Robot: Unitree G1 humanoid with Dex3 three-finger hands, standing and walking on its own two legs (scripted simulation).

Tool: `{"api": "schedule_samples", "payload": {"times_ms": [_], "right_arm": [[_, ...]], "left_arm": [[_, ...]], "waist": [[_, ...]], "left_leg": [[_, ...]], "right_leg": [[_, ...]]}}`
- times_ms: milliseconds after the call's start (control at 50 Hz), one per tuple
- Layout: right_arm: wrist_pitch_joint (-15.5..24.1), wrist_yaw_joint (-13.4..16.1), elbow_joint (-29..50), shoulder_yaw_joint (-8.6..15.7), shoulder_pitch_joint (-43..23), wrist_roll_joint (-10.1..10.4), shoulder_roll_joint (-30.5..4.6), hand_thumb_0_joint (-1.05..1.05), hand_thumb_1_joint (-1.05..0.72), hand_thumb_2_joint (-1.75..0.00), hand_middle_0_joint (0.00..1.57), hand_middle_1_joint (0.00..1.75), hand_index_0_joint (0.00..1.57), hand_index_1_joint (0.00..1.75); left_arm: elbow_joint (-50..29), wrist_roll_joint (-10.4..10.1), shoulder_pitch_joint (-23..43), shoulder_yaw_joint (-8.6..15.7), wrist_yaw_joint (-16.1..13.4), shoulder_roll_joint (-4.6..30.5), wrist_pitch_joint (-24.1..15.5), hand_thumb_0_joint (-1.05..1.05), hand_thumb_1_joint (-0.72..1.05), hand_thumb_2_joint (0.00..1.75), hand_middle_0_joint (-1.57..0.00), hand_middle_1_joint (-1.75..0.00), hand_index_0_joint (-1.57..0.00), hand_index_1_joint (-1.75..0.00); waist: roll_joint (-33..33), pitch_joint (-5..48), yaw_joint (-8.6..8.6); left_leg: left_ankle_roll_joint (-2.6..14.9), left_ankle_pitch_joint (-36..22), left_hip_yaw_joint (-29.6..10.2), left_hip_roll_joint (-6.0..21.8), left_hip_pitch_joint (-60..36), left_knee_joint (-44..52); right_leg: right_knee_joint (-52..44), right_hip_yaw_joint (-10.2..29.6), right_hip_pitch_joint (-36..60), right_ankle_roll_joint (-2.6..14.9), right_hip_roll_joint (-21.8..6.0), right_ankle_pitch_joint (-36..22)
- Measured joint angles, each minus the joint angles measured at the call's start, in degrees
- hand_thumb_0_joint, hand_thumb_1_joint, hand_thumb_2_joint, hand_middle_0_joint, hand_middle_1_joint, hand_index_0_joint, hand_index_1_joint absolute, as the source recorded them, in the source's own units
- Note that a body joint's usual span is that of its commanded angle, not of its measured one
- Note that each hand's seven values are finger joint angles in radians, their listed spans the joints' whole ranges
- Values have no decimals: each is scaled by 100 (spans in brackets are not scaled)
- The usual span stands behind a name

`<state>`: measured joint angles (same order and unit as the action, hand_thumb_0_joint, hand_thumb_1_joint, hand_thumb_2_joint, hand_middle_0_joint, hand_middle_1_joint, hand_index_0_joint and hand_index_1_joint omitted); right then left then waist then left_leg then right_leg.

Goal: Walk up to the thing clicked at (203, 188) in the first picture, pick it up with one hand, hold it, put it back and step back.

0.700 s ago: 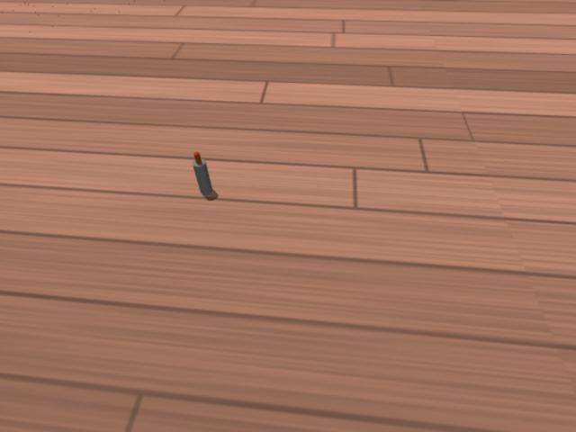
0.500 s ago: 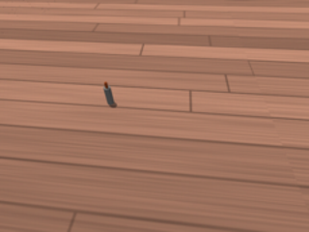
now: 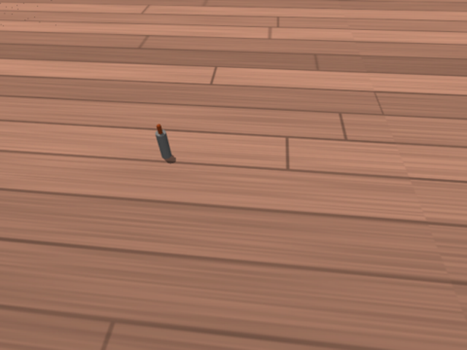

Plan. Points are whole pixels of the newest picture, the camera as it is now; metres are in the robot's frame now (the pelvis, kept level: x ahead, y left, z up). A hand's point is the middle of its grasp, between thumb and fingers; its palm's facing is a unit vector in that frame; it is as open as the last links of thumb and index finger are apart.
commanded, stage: stand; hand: left
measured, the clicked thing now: (162, 140) +1.33 +0.47 -0.66
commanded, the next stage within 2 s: walk up in 0.42 s
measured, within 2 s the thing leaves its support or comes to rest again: neither
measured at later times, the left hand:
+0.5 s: hand out of the picture +0.08 +0.26 -0.15, palm faces +0.01 -0.94 -0.33, open 7.3 cm
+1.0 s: hand (58, 334) +0.19 +0.38 -0.16, palm faces +0.08 -0.94 -0.33, open 7.3 cm
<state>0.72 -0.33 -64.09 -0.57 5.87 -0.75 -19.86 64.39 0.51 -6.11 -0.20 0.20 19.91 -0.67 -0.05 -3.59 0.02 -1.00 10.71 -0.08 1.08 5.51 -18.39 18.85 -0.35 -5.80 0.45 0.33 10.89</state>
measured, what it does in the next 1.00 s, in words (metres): walks ahead: left foot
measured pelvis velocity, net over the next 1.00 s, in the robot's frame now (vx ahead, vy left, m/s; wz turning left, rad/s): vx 0.16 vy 0.09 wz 0.14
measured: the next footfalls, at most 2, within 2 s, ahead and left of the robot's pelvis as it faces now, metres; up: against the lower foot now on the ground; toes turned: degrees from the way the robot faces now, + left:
left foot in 0.76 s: +0.17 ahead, +0.22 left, +0.00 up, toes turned +11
right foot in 1.18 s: +0.44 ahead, -0.03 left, +0.00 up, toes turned +5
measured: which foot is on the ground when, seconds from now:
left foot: down 0.00-0.48, up 0.50-0.74, down 0.76-1.00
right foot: down 0.00-0.78, up 0.80-1.00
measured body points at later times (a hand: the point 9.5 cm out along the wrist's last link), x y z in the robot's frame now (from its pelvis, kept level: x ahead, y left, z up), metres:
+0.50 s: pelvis +0.01 +0.00 +0.00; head +0.01 +0.00 +0.45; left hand +0.08 +0.31 -0.13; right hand +0.08 -0.30 -0.13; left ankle -0.01 +0.13 -0.74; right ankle -0.01 -0.11 -0.74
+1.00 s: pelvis +0.16 +0.09 -0.01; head +0.16 +0.11 +0.44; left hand +0.19 +0.43 -0.13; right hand +0.24 -0.22 -0.11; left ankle +0.14 +0.21 -0.75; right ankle +0.25 -0.05 -0.70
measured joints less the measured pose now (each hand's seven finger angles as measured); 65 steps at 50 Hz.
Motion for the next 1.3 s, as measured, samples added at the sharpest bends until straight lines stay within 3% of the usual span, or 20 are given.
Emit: {"api": "schedule_samples", "payload": {"times_ms": [420,500,560,620,700,740,780,820,860,900,1000,1120,1180,1220,1260,1300], "right_arm": [[14,10,9,-14,50,-4,-7,0,-90,-89,21,29,21,30],[3,-223,275,224,359,-115,-95,0,-90,-89,21,29,21,30],[-41,-303,372,358,509,-179,-225,0,-90,-89,21,30,21,30],[-24,-408,480,474,595,-169,-406,1,-90,-89,21,29,21,30],[30,-532,663,600,656,-168,-517,1,-90,-89,21,29,20,30],[100,-552,763,649,697,-154,-554,1,-90,-89,21,29,20,30],[212,-507,846,707,684,-171,-555,0,-90,-89,21,29,20,30],[312,-442,985,709,707,-146,-509,0,-90,-89,21,29,20,30],[337,-406,1056,626,808,-71,-405,0,-90,-89,21,29,20,30],[340,-372,1086,516,935,-40,-318,0,-90,-89,21,29,21,30],[374,-370,1129,381,1242,-38,-226,0,-90,-89,21,30,21,30],[407,-361,1196,374,1477,-16,-330,0,-90,-89,21,30,21,30],[375,-320,1258,382,1571,-15,-389,0,-90,-89,21,30,21,30],[320,-255,1260,384,1535,3,-432,0,-90,-89,21,30,21,30],[244,-194,1215,353,1389,14,-430,1,-90,-89,21,30,21,30],[228,-195,1196,333,1224,42,-481,1,-90,-89,21,29,21,30]], "left_arm": [[-7,-8,-2,6,10,7,9,1,91,89,-20,-30,-21,-30],[-292,106,-206,252,228,63,-118,1,91,89,-20,-30,-21,-30],[-572,178,-385,381,271,167,-265,1,91,89,-21,-30,-21,-30],[-675,203,-605,444,279,261,-288,0,91,89,-21,-30,-21,-30],[-725,204,-861,517,331,535,-233,1,90,89,-21,-30,-21,-30],[-734,191,-936,544,353,663,-192,1,90,89,-20,-30,-21,-30],[-735,182,-989,563,341,762,-135,1,91,89,-20,-30,-21,-30],[-675,139,-957,535,299,741,-43,1,91,89,-20,-30,-21,-30],[-673,80,-871,448,303,735,-14,1,91,89,-20,-30,-20,-30],[-746,28,-812,394,344,712,-68,1,91,89,-20,-30,-20,-30],[-952,56,-726,380,505,602,-110,1,91,89,-20,-30,-21,-30],[-1057,86,-594,417,598,491,-118,1,91,89,-20,-30,-21,-30],[-1115,91,-554,460,572,501,-186,1,91,89,-20,-30,-21,-30],[-1205,106,-465,514,486,448,-307,1,91,89,-20,-30,-21,-30],[-1341,54,-430,483,422,368,-401,1,91,89,-20,-30,-21,-30],[-1421,-1,-485,409,389,252,-428,1,91,89,-20,-30,-21,-30]], "waist": [[8,14,6],[56,179,-8],[35,177,102],[123,111,164],[42,88,192],[-24,77,175],[-238,10,163],[-291,-20,49],[-338,-17,-35],[-389,-6,-61],[-365,29,-112],[-131,40,-191],[1,91,-199],[199,7,-155],[246,-86,-73],[316,-138,11]], "left_leg": [[2,-15,2,-10,-32,42],[316,1196,-137,-35,454,-934],[310,1387,-64,-21,1176,-2273],[231,1315,-98,183,1621,-2681],[137,870,-48,446,1793,-2084],[140,420,71,479,1650,-1590],[78,44,260,286,1534,-1640],[124,344,307,177,1511,-1913],[220,437,305,102,1279,-1734],[247,409,326,36,963,-1402],[275,439,326,-71,250,-728],[125,871,245,-51,-330,-555],[-7,1394,172,74,-433,-972],[151,1677,29,277,-78,-2152],[299,1673,-203,148,584,-3676],[360,1396,-240,68,1167,-4450]], "right_leg": [[-13,2,19,-4,-11,1],[582,-142,-235,173,-5,937],[458,-268,-179,247,-95,458],[240,-402,129,152,-135,489],[270,-538,416,-40,-286,743],[586,-603,455,-100,-407,1062],[1525,-518,216,52,-725,1528],[3103,-50,-438,201,-576,1834],[4119,159,-1064,264,-382,1610],[4300,131,-1549,223,-398,1216],[3250,-30,-2186,-24,-594,634],[1907,-87,-2186,25,-668,-78],[1435,-252,-1802,126,-508,-68],[1649,-408,-1694,84,-340,-107],[1900,-492,-1598,84,-337,236],[1736,-542,-1328,114,-322,346]]}}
